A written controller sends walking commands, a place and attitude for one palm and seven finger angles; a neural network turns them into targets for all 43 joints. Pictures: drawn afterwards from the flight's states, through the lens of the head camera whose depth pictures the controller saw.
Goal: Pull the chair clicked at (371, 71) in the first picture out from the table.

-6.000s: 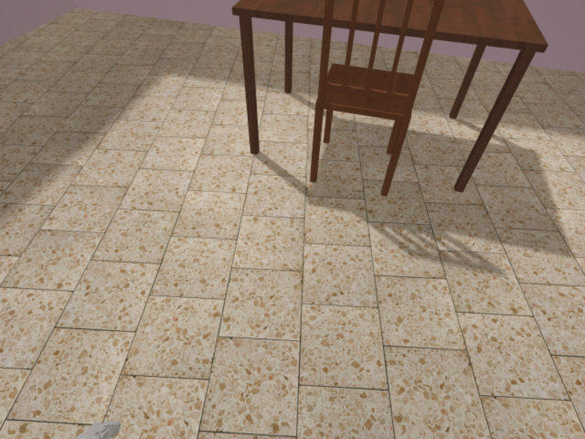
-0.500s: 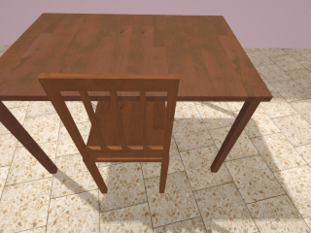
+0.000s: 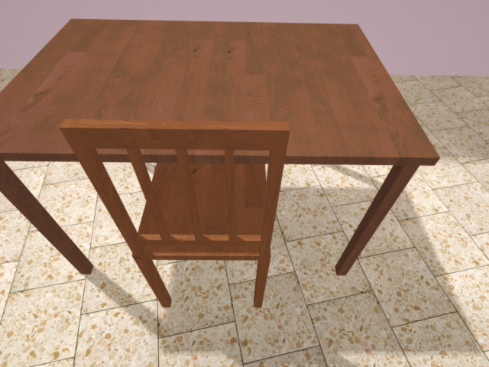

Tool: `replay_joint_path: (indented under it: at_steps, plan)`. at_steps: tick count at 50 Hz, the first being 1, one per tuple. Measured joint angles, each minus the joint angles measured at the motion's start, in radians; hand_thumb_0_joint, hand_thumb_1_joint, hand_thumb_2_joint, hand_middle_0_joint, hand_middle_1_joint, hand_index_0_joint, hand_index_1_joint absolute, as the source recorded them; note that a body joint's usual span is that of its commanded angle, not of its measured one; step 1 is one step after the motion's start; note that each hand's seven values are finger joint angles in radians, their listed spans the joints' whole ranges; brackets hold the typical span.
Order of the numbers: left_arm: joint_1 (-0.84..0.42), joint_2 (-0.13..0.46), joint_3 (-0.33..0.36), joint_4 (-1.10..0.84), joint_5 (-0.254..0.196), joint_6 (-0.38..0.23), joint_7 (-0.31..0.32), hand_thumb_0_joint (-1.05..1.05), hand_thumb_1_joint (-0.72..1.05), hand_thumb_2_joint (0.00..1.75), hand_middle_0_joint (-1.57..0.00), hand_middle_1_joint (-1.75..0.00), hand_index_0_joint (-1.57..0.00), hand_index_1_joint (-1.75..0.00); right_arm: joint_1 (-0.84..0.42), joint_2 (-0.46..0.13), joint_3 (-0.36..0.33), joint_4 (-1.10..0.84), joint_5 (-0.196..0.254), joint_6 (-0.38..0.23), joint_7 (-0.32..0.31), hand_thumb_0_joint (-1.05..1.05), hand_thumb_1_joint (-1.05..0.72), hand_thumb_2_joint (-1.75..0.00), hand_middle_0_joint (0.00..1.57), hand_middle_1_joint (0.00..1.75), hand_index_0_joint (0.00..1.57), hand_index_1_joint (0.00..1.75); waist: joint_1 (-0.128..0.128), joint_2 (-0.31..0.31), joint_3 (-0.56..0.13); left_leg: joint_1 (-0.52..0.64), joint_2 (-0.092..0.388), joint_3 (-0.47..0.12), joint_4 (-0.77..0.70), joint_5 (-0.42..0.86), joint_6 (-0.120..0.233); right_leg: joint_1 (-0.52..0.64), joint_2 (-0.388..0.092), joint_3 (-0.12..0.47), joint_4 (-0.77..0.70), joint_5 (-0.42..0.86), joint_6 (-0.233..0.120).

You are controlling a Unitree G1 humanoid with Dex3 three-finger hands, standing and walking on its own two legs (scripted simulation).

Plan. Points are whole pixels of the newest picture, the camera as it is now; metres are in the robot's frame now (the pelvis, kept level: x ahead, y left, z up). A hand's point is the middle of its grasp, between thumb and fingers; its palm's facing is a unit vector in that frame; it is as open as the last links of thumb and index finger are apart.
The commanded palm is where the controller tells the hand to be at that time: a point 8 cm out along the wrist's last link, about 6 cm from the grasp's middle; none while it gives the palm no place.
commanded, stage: look again from close up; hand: left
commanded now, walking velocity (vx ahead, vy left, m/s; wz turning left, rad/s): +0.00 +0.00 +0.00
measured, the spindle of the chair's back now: (191, 200) +0.46 +0.16 -0.06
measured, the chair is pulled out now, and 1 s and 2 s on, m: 0.00 0.00 0.00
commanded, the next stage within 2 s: raise the hand toward the chair's back in 0.76 s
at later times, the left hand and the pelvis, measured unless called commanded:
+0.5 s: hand out of the picture +0.01 +0.22 -0.18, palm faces -0.01 -0.98 -0.22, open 7.3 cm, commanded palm none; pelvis -0.01 +0.04 +0.00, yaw -1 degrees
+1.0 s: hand out of the picture +0.12 +0.23 -0.09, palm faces +0.25 -0.94 -0.22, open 7.4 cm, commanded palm +0.09 +0.26 -0.07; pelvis -0.02 +0.02 -0.01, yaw +1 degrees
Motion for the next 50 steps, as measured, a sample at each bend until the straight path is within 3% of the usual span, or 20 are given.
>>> replay_joint_path:
  at_steps: [2, 5, 22, 44, 46, 48, 50]
  plan:
    - [0.013, -0.006, -0.004, -0.023, 0.004, -0.013, 0.0, 0.0, 0.91, 0.9, -0.2, -0.3, -0.2, -0.3, -0.004, -0.016, -0.005, -0.038, -0.004, -0.002, 0.009, 0.02, -0.93, -0.9, 0.2, 0.29, 0.2, 0.3, -0.007, 0.024, 0.01, -0.025, 0.009, -0.008, 0.047, -0.03, 0.013, -0.021, 0.013, 0.007, 0.031, -0.009, 0.0]
    - [0.013, 0.004, -0.005, -0.04, 0.001, -0.012, -0.002, 0.0, 0.91, 0.9, -0.2, -0.3, -0.2, -0.3, -0.002, -0.018, -0.005, -0.071, -0.005, -0.014, 0.013, 0.01, -0.92, -0.9, 0.2, 0.29, 0.2, 0.3, -0.025, 0.018, 0.013, -0.036, -0.005, -0.006, 0.077, -0.052, 0.005, -0.043, -0.002, 0.01, 0.089, -0.043, 0.007]
    - [-0.045, 0.068, 0.001, -0.114, -0.001, 0.024, -0.017, 0.0, 0.91, 0.9, -0.2, -0.3, -0.2, -0.3, 0.019, -0.009, 0.008, -0.079, -0.005, -0.012, 0.022, 0.01, -0.93, -0.9, 0.2, 0.29, 0.21, 0.3, -0.015, -0.019, -0.002, -0.027, -0.06, 0.029, 0.032, -0.019, 0.051, -0.072, -0.062, 0.036, 0.114, -0.041, 0.047]
    - [0.007, 0.035, -0.015, -0.043, 0.002, 0.013, -0.009, 0.0, 0.91, 0.9, -0.2, -0.3, -0.2, -0.3, 0.004, -0.009, 0.011, -0.033, 0.004, -0.016, 0.019, 0.01, -0.92, -0.9, 0.2, 0.29, 0.2, 0.3, -0.002, -0.019, -0.002, 0.0, -0.055, 0.023, -0.007, 0.004, 0.042, -0.041, -0.055, 0.029, 0.07, -0.02, 0.044]
    - [0.112, 0.039, 0.01, -0.412, -0.061, 0.116, 0.007, 0.01, 0.91, 0.9, -0.21, -0.3, -0.2, -0.3, 0.041, -0.013, 0.018, -0.127, 0.025, -0.063, -0.001, 0.01, -0.92, -0.9, 0.2, 0.29, 0.21, 0.3, 0.003, -0.025, 0.009, -0.018, -0.055, 0.021, 0.013, -0.001, 0.041, -0.066, -0.056, 0.028, 0.106, -0.027, 0.038]
    - [0.16, 0.069, 0.028, -0.691, -0.093, 0.057, 0.056, 0.02, 0.93, 0.89, -0.21, -0.3, -0.21, -0.3, 0.066, -0.014, 0.018, -0.189, 0.036, -0.159, -0.022, 0.02, -0.92, -0.9, 0.2, 0.29, 0.21, 0.3, 0.013, -0.039, -0.004, -0.039, -0.064, 0.027, 0.023, 0.002, 0.037, -0.112, -0.067, 0.033, 0.171, -0.053, 0.023]
    - [0.138, 0.081, 0.038, -0.871, -0.135, 0.02, 0.074, 0.03, 0.92, 0.89, -0.2, -0.3, -0.2, -0.3, 0.069, -0.032, 0.013, -0.255, 0.049, -0.21, -0.028, 0.02, -0.91, -0.9, 0.2, 0.29, 0.21, 0.3, -0.005, -0.023, -0.024, -0.079, -0.071, 0.011, 0.06, -0.002, 0.036, -0.143, -0.074, 0.016, 0.213, -0.075, 0.03]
